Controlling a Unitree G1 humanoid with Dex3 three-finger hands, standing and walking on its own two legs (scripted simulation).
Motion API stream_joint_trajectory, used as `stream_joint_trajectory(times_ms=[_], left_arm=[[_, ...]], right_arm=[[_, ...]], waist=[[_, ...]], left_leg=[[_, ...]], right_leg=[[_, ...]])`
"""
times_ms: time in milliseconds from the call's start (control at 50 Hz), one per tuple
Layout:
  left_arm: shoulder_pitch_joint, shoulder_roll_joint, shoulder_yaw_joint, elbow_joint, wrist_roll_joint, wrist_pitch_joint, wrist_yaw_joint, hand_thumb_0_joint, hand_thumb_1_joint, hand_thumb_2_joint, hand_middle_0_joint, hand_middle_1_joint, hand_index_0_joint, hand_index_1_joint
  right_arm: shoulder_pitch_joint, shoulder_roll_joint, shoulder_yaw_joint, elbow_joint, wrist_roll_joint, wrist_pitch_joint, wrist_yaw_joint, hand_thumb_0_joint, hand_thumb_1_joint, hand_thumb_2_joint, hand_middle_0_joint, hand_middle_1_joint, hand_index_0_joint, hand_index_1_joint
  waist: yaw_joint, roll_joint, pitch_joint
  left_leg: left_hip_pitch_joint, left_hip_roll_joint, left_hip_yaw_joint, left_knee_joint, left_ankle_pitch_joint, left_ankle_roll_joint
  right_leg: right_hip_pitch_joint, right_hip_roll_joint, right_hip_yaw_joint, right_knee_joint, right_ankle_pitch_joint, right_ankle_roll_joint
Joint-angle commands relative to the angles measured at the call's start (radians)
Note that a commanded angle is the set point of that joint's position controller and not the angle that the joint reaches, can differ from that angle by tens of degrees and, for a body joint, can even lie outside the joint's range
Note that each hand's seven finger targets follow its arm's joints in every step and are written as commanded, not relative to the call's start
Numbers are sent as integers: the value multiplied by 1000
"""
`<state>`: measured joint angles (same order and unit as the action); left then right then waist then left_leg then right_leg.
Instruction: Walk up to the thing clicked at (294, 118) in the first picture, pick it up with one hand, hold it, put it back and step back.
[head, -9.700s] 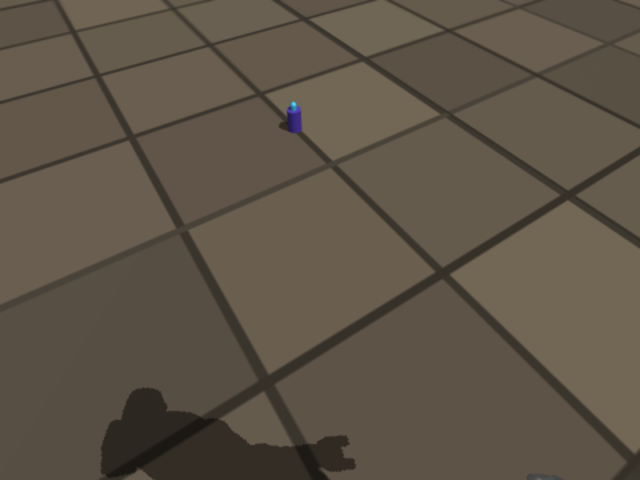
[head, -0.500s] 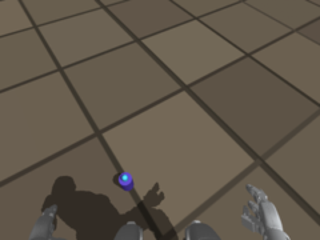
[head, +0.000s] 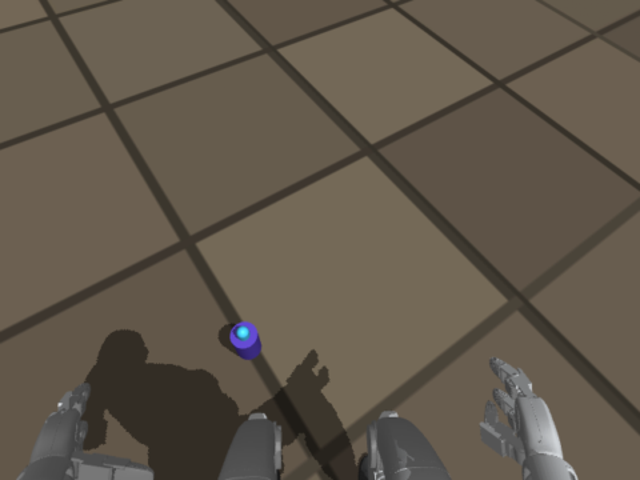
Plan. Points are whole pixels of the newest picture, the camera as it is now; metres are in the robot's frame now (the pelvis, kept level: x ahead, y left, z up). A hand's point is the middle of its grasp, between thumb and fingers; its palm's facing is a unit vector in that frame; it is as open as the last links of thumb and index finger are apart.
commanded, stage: go down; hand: left
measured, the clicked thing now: (245, 339) +0.45 +0.18 -0.60
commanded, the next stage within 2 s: approach in 1.72 s
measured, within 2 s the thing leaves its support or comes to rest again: neither
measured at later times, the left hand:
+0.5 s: hand (116, 363) +0.30 +0.34 -0.21, palm faces +0.12 -0.98 -0.18, open 17.0 cm
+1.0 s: hand (120, 338) +0.35 +0.36 -0.25, palm faces +0.09 -0.99 -0.11, open 17.3 cm
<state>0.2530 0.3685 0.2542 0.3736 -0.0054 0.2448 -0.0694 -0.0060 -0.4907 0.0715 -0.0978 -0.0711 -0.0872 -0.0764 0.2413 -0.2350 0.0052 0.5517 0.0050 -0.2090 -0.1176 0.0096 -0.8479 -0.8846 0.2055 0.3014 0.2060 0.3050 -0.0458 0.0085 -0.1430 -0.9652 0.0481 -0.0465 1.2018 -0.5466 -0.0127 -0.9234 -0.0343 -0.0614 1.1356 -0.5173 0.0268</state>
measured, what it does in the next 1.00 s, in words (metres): lowers itself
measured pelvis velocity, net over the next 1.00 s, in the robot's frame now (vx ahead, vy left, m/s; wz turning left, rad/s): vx -0.08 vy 0.00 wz -0.07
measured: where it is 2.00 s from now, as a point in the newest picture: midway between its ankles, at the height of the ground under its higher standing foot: outside the picture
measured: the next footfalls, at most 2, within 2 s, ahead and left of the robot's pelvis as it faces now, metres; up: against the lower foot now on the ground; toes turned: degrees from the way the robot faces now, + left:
none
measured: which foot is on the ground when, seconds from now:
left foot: down 0.00-1.00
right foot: down 0.00-1.00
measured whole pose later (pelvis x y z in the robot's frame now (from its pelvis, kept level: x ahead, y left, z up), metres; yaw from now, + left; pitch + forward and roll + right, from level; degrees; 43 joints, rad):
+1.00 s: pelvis -0.08 +0.00 -0.25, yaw -4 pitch +33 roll -6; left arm -0.61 0.84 0.73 1.07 -0.13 -0.36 -0.62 -0.01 -0.50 0.11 -0.03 -0.09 -0.03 -0.08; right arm 0.15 -0.34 0.09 0.68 -0.03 -0.16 -0.02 0.01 -0.88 -0.90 0.21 0.30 0.21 0.30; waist -0.11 -0.02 -0.13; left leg -2.00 0.03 -0.11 2.11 -0.68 -0.01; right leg -1.95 -0.03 -0.05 2.03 -0.64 0.03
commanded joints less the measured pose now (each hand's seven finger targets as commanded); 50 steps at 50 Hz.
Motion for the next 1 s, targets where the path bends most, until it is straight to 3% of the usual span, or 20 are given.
stream_joint_trajectory(times_ms=[0, 40, 80, 140, 160, 200, 260, 340, 360, 400, 420, 440, 460, 500, 640, 720, 760, 780, 920, 980], left_arm=[[-280, 246, 135, -16, -28, -205, -71, 0, -555, 48, -91, -67, -94, -63], [-343, 279, 146, 40, -31, -300, -122, 0, -611, 46, -98, -96, -106, -87], [-352, 349, 212, 64, -46, -380, -151, 0, -488, 15, -76, -18, -72, -16], [-376, 392, 275, 187, -69, -455, -194, 0, -495, 28, -62, -17, -56, -18], [-387, 372, 269, 243, -79, -472, -214, 0, -476, 33, -58, -21, -52, -20], [-427, 437, 322, 278, -89, -512, -241, 0, -466, 35, -51, -15, -45, -15], [-527, 481, 354, 297, -109, -561, -297, 0, -409, 56, -33, -17, -31, -13], [-633, 567, 422, 343, -132, -615, -359, 0, -417, 70, -22, -27, -21, -22], [-668, 556, 411, 358, -136, -628, -378, 0, -405, 82, -19, -33, -19, -29], [-755, 598, 432, 361, -146, -652, -402, 0, -396, 95, -13, -40, -16, -33], [-769, 617, 446, 386, -145, -655, -412, 0, -413, 100, -13, -51, -17, -44], [-766, 600, 429, 430, -143, -660, -427, 0, -408, 98, -11, -50, -18, -40], [-825, 637, 447, 401, -147, -668, -437, 0, -416, 104, -13, -62, -19, -52], [-850, 659, 451, 435, -144, -675, -458, 0, -441, 110, -13, -71, -21, -62], [-926, 767, 512, 469, -151, -675, -497, 0, -471, 110, -17, -88, -27, -77], [-960, 782, 511, 484, -154, -668, -518, 0, -491, 115, -17, -98, -28, -87], [-998, 787, 512, 479, -155, -669, -527, 0, -498, 114, -15, -97, -27, -85], [-1011, 824, 531, 464, -157, -671, -527, 0, -514, 110, -19, -99, -29, -88], [-1057, 868, 549, 514, -157, -667, -555, 0, -525, 96, -22, -91, -32, -81], [-1083, 888, 548, 520, -157, -665, -565, 0, -526, 94, -21, -92, -34, -79]], right_arm=[[-11, -165, -75, -94, -6, -79, 8, 0, -913, -897, 200, 300, 200, 300], [-10, -177, -77, -81, -7, -93, 18, 0, -915, -897, 200, 300, 200, 300], [-7, -189, -77, -78, -4, -91, 26, 0, -903, -896, 200, 300, 200, 300], [-2, -216, -73, -63, -4, -67, 37, 0, -881, -892, 200, 300, 200, 300], [-6, -216, -67, -56, -4, -60, 42, 0, -879, -892, 200, 300, 200, 300], [-9, -233, -71, -49, -5, -46, 48, 0, -876, -892, 200, 300, 200, 299], [-7, -249, -76, -37, -7, -30, 54, 0, -868, -891, 200, 300, 200, 300], [6, -263, -66, -6, -10, -20, 58, 0, -876, -895, 200, 300, 200, 300], [4, -267, -64, -1, -13, -18, 60, 0, -874, -895, 200, 300, 200, 300], [5, -266, -57, 12, -17, -15, 56, 0, -869, -894, 200, 300, 200, 300], [16, -273, -56, 22, -17, -15, 55, 0, -872, -895, 200, 300, 200, 300], [4, -272, -50, 23, -20, -14, 57, 0, -868, -894, 200, 300, 200, 300], [18, -277, -47, 26, -20, -13, 59, 0, -871, -895, 201, 300, 200, 300], [9, -281, -41, 31, -22, -7, 59, 0, -869, -895, 200, 300, 200, 300], [23, -298, -15, 44, -26, 7, 70, 0, -872, -897, 201, 300, 200, 300], [9, -311, -12, 42, -25, 12, 72, 0, -875, -898, 200, 300, 200, 300], [25, -316, -9, 54, -26, 13, 73, 0, -873, -897, 200, 300, 200, 300], [25, -318, -8, 51, -26, 13, 76, 0, -878, -898, 200, 300, 200, 300], [41, -332, 3, 69, -34, 16, 77, 0, -882, -900, 200, 300, 200, 300], [31, -334, 7, 69, -36, 18, 78, 0, -880, -898, 200, 300, 200, 300]], waist=[[-22, 62, -182], [-17, 100, -233], [12, 118, -327], [34, 132, -415], [29, 126, -418], [48, 127, -447], [39, 116, -497], [24, 107, -564], [11, 126, -566], [3, 130, -568], [2, 122, -584], [-6, 133, -550], [-11, 139, -571], [1, 157, -560], [7, 184, -587], [2, 213, -552], [-13, 232, -557], [-7, 214, -580], [-23, 225, -590], [-23, 231, -555]], left_leg=[[-11, -32, 30, -42, 136, 29], [-55, -30, 17, -1, 90, 25], [-80, -33, 13, 45, 102, 23], [-116, -30, 3, 126, 197, 16], [-146, -29, -2, 152, 199, 18], [-196, -28, -8, 185, 166, 20], [-232, -25, -14, 232, 132, 22], [-280, -26, -16, 320, 178, 30], [-290, -26, -18, 334, 164, 30], [-342, -27, -13, 364, 117, 31], [-332, -23, -14, 383, 129, 33], [-372, -25, -17, 391, 90, 30], [-388, -24, -17, 407, 87, 31], [-398, -21, -22, 415, 33, 28], [-486, -20, -26, 481, 5, 27], [-511, -13, -38, 497, -43, 25], [-510, -12, -46, 515, -25, 23], [-531, -15, -37, 534, -25, 26], [-565, -18, -27, 609, 27, 28], [-617, -19, -21, 618, -50, 33]], right_leg=[[-54, 27, 30, -20, 109, -41], [-143, 27, 31, 64, 65, -46], [-157, 16, 47, 110, 72, -47], [-230, 16, 39, 211, 138, -54], [-274, 19, 32, 241, 136, -56], [-311, 19, 32, 280, 109, -58], [-348, 18, 41, 316, 82, -56], [-410, 22, 27, 392, 114, -56], [-448, 23, 25, 409, 99, -59], [-465, 21, 33, 422, 66, -57], [-485, 23, 31, 431, 73, -56], [-524, 23, 26, 451, 41, -59], [-526, 22, 27, 464, 41, -58], [-575, 23, 22, 485, 1, -60], [-620, 26, 4, 576, -16, -62], [-706, 27, -9, 619, -46, -63], [-721, 26, -16, 648, -26, -64], [-708, 26, -11, 646, -30, -62], [-746, 26, -17, 704, 2, -64], [-764, 28, -19, 708, -54, -62]])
